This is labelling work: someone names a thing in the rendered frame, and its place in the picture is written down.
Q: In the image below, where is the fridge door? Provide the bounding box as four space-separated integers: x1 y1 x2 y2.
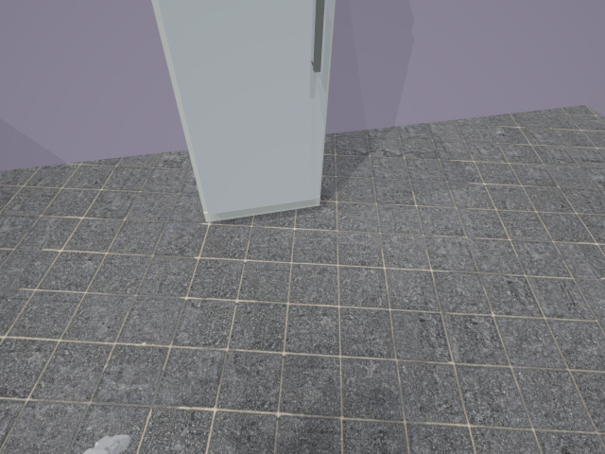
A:
158 0 334 215

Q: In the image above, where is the left robot hand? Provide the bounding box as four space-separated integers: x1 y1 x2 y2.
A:
83 434 130 454

